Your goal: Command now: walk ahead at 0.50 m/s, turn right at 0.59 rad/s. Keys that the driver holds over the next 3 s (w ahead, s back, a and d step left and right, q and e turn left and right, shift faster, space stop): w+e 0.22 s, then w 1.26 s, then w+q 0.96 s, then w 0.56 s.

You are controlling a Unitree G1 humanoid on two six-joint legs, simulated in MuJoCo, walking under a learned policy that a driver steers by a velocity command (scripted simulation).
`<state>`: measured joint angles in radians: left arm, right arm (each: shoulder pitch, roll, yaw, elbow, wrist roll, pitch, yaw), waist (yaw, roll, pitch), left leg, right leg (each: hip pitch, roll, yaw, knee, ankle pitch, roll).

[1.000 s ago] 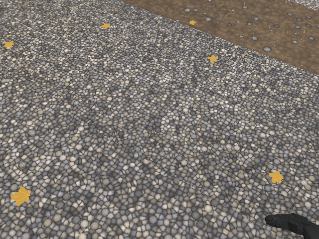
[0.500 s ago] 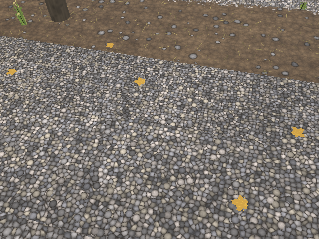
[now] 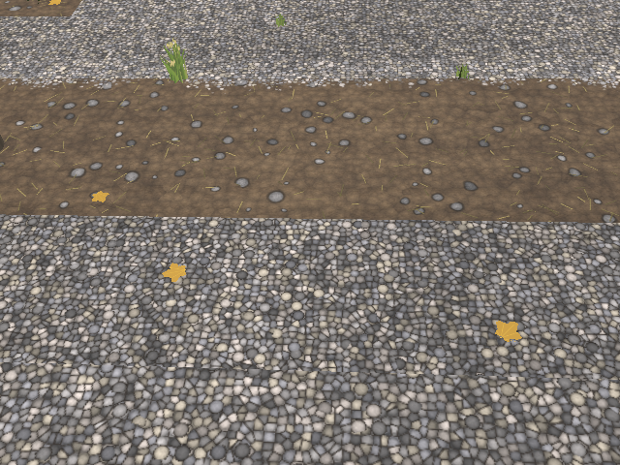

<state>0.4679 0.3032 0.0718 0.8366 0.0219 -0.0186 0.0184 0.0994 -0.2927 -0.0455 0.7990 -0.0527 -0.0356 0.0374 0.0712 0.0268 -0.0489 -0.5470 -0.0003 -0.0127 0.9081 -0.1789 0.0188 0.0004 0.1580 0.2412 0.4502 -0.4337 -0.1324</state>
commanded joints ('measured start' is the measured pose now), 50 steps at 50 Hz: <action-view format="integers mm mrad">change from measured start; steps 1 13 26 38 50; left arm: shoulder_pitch -241 -471 17 -165 -99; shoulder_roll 157 29 163 56 30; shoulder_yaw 30 -3 9 -1 -7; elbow -120 -178 68 107 107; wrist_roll -13 -3 32 -23 7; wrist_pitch -23 22 -29 -65 -2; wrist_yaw -7 -64 -44 -29 -18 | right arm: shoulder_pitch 362 323 483 154 208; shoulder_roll -125 -66 -46 -2 -38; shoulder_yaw -48 -19 -16 -11 -23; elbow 36 79 95 34 62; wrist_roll -5 32 80 34 30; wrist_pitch -20 -103 -14 -12 -25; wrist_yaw -11 -36 -70 -14 -27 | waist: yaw -274 -89 31 -103 -68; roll -83 64 -199 -119 62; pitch -20 198 -102 74 83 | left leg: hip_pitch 509 224 -197 221 371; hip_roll -60 125 -31 54 239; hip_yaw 52 -31 -18 49 -264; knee -115 -538 862 -187 -700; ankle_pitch -34 -81 -652 138 64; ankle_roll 27 90 85 26 185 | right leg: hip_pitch -346 -639 541 -292 -515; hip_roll -193 -123 -474 -306 -209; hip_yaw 116 -202 -88 -119 -163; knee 381 395 205 -166 669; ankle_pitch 1167 668 1541 639 117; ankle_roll -65 46 -77 -73 64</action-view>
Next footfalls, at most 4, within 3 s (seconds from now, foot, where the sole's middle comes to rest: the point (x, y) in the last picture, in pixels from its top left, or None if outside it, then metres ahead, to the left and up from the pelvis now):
0.04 left None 0.08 0.12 -0.76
0.50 right None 0.39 -0.10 -0.93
0.86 left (336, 429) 0.70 0.05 -0.93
1.68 right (474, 341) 1.09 -0.37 -1.11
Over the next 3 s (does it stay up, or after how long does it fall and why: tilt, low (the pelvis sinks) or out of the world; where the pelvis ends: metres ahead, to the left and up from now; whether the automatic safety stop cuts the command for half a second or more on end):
stays up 1.59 -0.20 -0.34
